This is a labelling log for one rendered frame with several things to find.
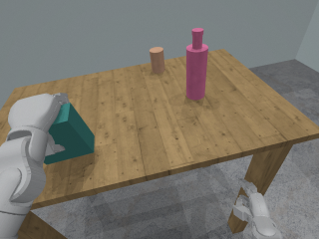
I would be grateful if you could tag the table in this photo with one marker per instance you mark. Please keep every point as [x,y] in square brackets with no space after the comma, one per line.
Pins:
[145,128]

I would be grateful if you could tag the left robot forearm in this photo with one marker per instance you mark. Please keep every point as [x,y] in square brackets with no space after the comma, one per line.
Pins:
[22,176]

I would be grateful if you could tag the sponge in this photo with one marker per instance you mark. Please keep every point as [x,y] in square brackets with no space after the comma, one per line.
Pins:
[70,131]

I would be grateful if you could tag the left robot hand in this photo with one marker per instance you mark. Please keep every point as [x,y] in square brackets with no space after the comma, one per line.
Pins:
[39,111]

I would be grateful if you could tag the right robot hand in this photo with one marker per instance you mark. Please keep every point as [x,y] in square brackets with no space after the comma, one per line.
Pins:
[254,205]

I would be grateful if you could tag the right robot forearm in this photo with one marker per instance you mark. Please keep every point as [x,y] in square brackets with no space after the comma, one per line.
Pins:
[263,227]

